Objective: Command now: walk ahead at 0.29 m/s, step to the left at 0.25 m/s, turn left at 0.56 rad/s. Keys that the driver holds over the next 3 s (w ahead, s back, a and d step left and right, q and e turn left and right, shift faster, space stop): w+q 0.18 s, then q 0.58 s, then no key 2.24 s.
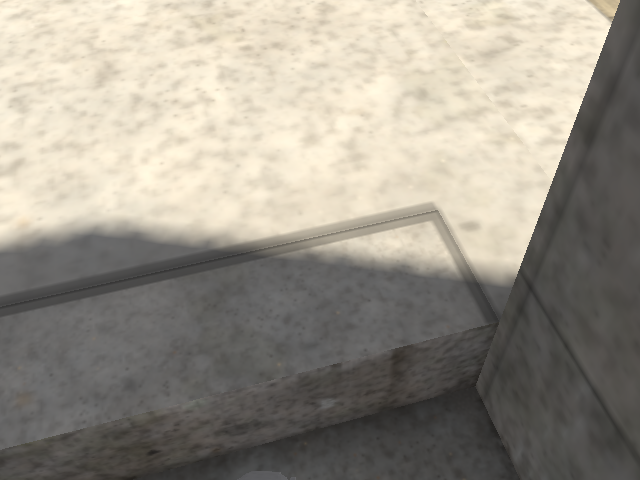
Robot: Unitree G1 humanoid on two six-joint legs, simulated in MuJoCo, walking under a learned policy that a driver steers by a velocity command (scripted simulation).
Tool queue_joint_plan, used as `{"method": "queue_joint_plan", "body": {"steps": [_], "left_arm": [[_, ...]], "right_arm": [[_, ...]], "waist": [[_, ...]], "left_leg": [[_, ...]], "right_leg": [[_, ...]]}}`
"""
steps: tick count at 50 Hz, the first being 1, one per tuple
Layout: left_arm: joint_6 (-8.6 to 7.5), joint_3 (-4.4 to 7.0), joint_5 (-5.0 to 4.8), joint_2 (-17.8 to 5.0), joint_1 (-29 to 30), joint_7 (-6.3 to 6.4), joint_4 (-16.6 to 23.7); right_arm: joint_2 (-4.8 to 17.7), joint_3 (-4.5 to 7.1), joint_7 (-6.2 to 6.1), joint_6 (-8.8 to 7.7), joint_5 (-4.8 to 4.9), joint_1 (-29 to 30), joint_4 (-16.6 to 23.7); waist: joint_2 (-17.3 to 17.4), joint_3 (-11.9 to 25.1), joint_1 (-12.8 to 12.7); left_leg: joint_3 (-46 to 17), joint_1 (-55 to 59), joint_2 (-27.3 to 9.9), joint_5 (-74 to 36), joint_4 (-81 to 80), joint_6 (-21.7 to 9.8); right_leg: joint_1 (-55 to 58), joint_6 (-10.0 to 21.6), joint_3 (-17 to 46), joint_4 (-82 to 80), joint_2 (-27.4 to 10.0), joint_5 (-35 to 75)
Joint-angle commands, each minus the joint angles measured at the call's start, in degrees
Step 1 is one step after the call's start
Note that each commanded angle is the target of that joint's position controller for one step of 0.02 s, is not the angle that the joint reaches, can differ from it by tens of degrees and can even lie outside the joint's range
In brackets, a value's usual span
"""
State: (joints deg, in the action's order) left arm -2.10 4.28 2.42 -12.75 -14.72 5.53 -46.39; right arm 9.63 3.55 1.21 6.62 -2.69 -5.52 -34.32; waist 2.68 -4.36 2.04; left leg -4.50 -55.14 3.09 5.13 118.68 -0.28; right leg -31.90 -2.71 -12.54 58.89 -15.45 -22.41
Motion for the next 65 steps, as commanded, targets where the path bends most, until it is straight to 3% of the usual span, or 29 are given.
{"method": "queue_joint_plan", "body": {"steps": [1, 3, 5, 8, 9, 10, 11, 13, 16, 20, 22, 27, 29, 30, 31, 32, 33, 34, 35, 37, 40, 45, 52, 55, 58, 59, 60, 63, 65], "left_arm": [[-1.20, 2.00, 0.16, -11.1, 16.4, -0.80, 8.4], [-1.31, 2.43, 0.33, -13.6, 14.1, -0.30, 7.5], [-0.22, 3.37, 0.02, -15.3, 8.9, -0.05, 6.3], [5.16, 2.25, -1.85, -10.7, 1.2, -0.82, 4.0], [6.36, 0.80, -1.93, -5.3, 4.0, -1.26, 6.1], [5.06, -1.15, 0.22, 0.3, 13.6, -3.19, 13.9], [3.21, -1.44, 1.20, 1.0, 17.3, -3.42, 18.1], [0.57, -3.07, 1.36, 1.2, 16.5, -3.75, 17.9], [0.84, -3.35, 1.08, 1.1, 14.6, -4.26, 17.5], [0.03, -3.41, 1.36, -0.2, 20.8, -4.64, 19.2], [-1.24, -3.87, 0.33, 1.9, 25.8, -3.41, 22.2], [0.47, -6.03, -0.33, 3.6, 37.6, -3.70, 32.1], [2.29, -6.51, -1.97, 5.6, 25.3, -2.10, 28.3], [2.59, -4.29, -3.78, 2.5, 10.3, -1.27, 22.7], [2.30, -3.02, -4.74, -0.8, 2.4, -0.74, 20.4], [1.23, -1.38, -3.34, -4.1, -3.3, -1.23, 18.7], [-0.12, 0.32, -2.10, -9.0, 6.3, -2.95, 17.2], [1.46, 0.91, -1.84, -9.8, 8.3, -2.92, 18.5], [2.29, 0.48, -2.81, -5.9, 12.3, -2.54, 17.2], [2.70, -1.51, -4.33, 4.0, 17.4, -0.61, 12.5], [-0.28, -0.85, -2.96, 1.5, 13.2, -0.43, 8.8], [-2.38, -0.96, -3.04, -0.6, 18.6, -1.28, 11.8], [2.25, -0.72, -0.86, -3.5, 20.4, 1.73, 17.3], [2.32, -1.11, -0.36, -3.7, 12.1, 0.59, 15.2], [4.34, -0.85, -2.82, -3.6, 9.4, -0.46, 12.8], [5.76, -0.01, -3.39, -3.8, 5.1, 0.78, 11.8], [6.09, 0.97, -2.65, -4.5, 2.8, 1.63, 12.4], [6.65, 0.23, -2.28, 2.7, 2.0, 2.47, 13.5], [7.21, -0.61, -4.33, 7.7, 0.3, 1.46, 13.5]], "right_arm": [[2.6, 1.37, -0.21, 1.26, 2.58, -12.5, 1.4], [3.1, 0.75, 0.29, 0.43, 5.06, -12.3, 1.9], [1.9, 0.46, -0.76, 0.50, 3.88, -13.8, 3.4], [4.0, 1.29, 1.29, -3.98, 1.61, -19.6, -0.7], [4.4, 0.78, 2.56, -5.30, 0.82, -20.3, -1.0], [11.2, 2.81, 0.98, -8.22, 4.29, -24.6, -1.2], [15.7, 3.90, -0.28, -8.74, 4.15, -17.7, 0.1], [12.1, 2.68, -1.35, -8.98, 3.25, -15.2, -1.9], [4.4, 1.39, -3.19, -9.51, 2.68, -19.3, -5.1], [9.2, 3.43, -3.55, -10.61, 1.53, -23.2, -5.5], [11.9, 4.46, -4.12, -11.31, -0.87, -25.1, -7.5], [10.0, 3.91, -5.13, -9.20, 0.97, -24.3, -11.3], [12.6, 4.26, -5.63, -7.39, 1.35, -13.5, -7.2], [17.5, 5.94, -4.48, -8.69, 0.96, -9.8, -5.6], [19.3, 6.95, -3.27, -10.57, 2.59, -7.4, -6.2], [18.9, 7.14, -1.79, -11.33, 4.69, -4.9, -6.2], [9.5, 4.44, -0.11, -11.03, 4.18, -12.2, -2.4], [8.6, 3.55, 0.19, -11.54, -0.32, -11.3, -3.3], [7.2, 3.30, 0.96, -10.42, -2.37, -7.7, -0.6], [4.0, 1.77, 0.59, -6.54, -2.56, -2.6, 0.6], [-0.3, -0.15, 0.54, -2.02, -0.38, -3.5, 0.3], [2.2, 0.60, -0.55, -0.72, 0.43, -6.5, -0.5], [3.1, 0.50, -1.47, 0.19, 1.25, -5.5, 2.0], [-1.1, -1.02, -0.43, -3.85, 2.15, -3.2, 0.3], [-0.6, -0.75, 0.08, -6.79, 1.70, -6.2, -4.8], [-0.1, -0.60, 0.38, -6.61, 1.66, -2.4, -4.8], [0.6, -0.60, 0.10, -7.03, 2.00, -3.5, -5.5], [2.5, -0.42, 0.17, -8.86, 3.28, -17.7, -12.6], [6.9, 0.15, 0.32, -9.34, 4.01, -20.7, -15.7]], "waist": [[-12.0, 3.9, 10.6], [-14.2, 5.3, 8.3], [-19.5, 7.4, 4.9], [-1.6, 6.0, 2.2], [4.5, 0.9, 2.0], [13.3, -0.2, 4.5], [13.7, -1.4, 2.6], [9.6, -5.1, -0.9], [3.1, 0.9, -0.1], [-3.2, 8.5, 3.9], [6.8, 9.1, 7.5], [2.5, 2.2, 6.3], [4.4, 11.8, -1.4], [10.7, 20.9, -5.6], [12.6, 25.6, -9.0], [6.9, 30.0, -13.0], [-23.3, 40.2, -4.1], [-27.8, 43.2, -5.1], [-21.6, 38.4, -1.6], [-2.7, 15.4, 3.4], [1.5, 5.6, 3.3], [-8.1, 4.1, 6.1], [-15.4, 7.3, 3.8], [-1.3, 7.3, -1.2], [-5.4, 6.8, -1.7], [-15.4, 7.9, -4.5], [-16.6, 9.7, -4.7], [-2.5, 12.4, -2.5], [14.8, 9.5, -3.9]], "left_leg": [[1.7, 18.3, -5.1, 4.8, -17.9, -0.5], [9.0, 30.5, -7.2, 15.8, -51.8, -3.0], [12.1, 33.1, -9.1, 25.4, -56.9, -4.3], [7.7, 35.4, -0.7, 25.0, -87.4, -8.0], [-9.7, 37.6, -5.9, 25.9, -92.1, -10.6], [-43.2, 44.6, -12.3, 46.0, -108.2, -10.0], [-56.6, 43.2, -17.9, 56.3, -118.3, -11.4], [-39.2, 39.3, -14.7, 38.8, -107.8, -12.0], [-25.2, 44.9, -9.2, 8.7, -97.9, -11.5], [-24.3, 59.0, -13.2, -20.4, -94.8, -12.3], [-24.4, 67.0, -15.9, -21.4, -95.4, -16.8], [-18.3, 49.4, -9.0, -21.4, -110.5, -13.7], [-9.4, 35.8, -8.5, -68.1, -112.2, -11.1], [-8.3, 40.3, -9.7, -102.2, -106.1, -9.9], [-10.5, 46.9, -11.3, -105.6, -96.5, -8.7], [-9.0, 49.0, -8.0, -87.9, -83.0, -6.5], [-14.4, 28.0, 6.7, -12.8, -54.1, -1.3], [-13.8, 26.0, 8.9, 8.2, -25.6, 2.0], [-13.6, 21.9, 6.6, 4.2, -16.8, 0.9], [-4.7, 10.9, 1.1, -3.9, -18.3, -0.8], [-3.5, 9.4, 4.1, -4.8, -12.4, -1.6], [-3.0, 10.3, 4.2, -7.6, -14.0, -1.0], [0.6, 22.6, -6.7, -0.1, -55.6, -1.1], [12.3, 22.3, -2.4, -0.6, -68.8, -2.1], [13.9, 26.5, -3.0, -11.5, -94.0, -2.6], [12.5, 28.8, -4.7, -14.0, -107.1, -3.0], [11.4, 34.1, -5.2, -23.7, -115.3, -2.8], [6.6, 52.6, -10.8, -40.3, -125.2, -1.2], [4.8, 59.9, -16.2, -85.7, -119.9, 0.6]], "right_leg": [[-7.8, 7.2, 7.1, -33.6, -8.4, -6.5], [-2.5, 5.6, -0.8, -37.7, -6.6, 0.3], [8.3, 7.7, 1.8, -38.0, -9.4, 2.0], [15.9, 7.1, -1.3, -10.8, 0.6, -9.4], [-1.1, 5.2, 2.6, 6.7, 2.6, -5.7], [-25.6, 2.0, 10.7, 25.7, 11.8, -4.5], [-31.6, 1.0, 15.0, 33.5, 12.1, 6.0], [-31.6, 1.5, 14.2, 42.4, 9.0, 15.9], [-31.6, 3.1, 13.3, 52.4, 10.5, 15.0], [-41.8, 3.4, 11.5, 63.7, 14.2, 6.9], [-55.5, 5.5, 13.0, 80.2, 13.7, -4.6], [-42.6, 6.3, 7.1, 50.6, 12.0, -10.1], [-1.8, 10.3, 6.0, 25.5, 16.7, -11.0], [9.1, 8.4, 2.0, 25.7, 18.9, -5.7], [13.6, 8.3, 8.3, 13.9, 17.8, -1.3], [21.3, 8.5, 13.0, -3.6, 17.5, 5.8], [41.8, 19.2, 45.6, -18.3, -0.8, 11.0], [31.3, 19.7, 58.0, -29.8, -6.2, 15.4], [22.7, 18.3, 53.0, -27.7, -1.8, -4.6], [7.6, 14.7, 33.9, -16.0, 1.6, -11.0], [-2.8, 13.7, 26.7, -16.1, 4.0, -8.1], [-10.4, 11.8, 21.8, -20.6, 0.4, -11.0], [-2.3, 10.2, 24.7, -18.6, -2.7, -15.7], [9.1, 6.4, 15.1, -10.5, 3.9, -7.9], [17.9, 5.0, 10.2, -4.8, 7.4, 5.1], [21.9, 8.0, 14.0, -4.7, 6.8, 17.5], [23.1, 8.7, 14.3, -2.3, 7.1, 26.6], [13.5, 8.9, 12.6, 9.6, 11.9, 22.1], [0.1, 7.1, 6.0, 27.7, 16.6, -6.5]]}}
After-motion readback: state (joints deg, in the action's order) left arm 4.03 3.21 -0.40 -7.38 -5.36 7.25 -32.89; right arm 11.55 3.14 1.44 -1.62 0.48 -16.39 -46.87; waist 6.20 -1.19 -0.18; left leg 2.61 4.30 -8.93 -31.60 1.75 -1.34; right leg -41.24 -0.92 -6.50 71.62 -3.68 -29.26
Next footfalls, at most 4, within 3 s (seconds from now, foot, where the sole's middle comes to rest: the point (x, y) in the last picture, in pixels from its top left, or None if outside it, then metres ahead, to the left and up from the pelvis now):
0.18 left None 0.10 0.15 -0.70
0.64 right None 0.38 0.02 -0.50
1.04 left None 0.11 0.20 -0.45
1.30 left None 0.06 0.18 -0.67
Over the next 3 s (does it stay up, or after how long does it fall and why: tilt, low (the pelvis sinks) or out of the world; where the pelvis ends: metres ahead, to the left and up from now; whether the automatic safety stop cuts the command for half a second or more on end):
stays up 0.14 0.27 0.10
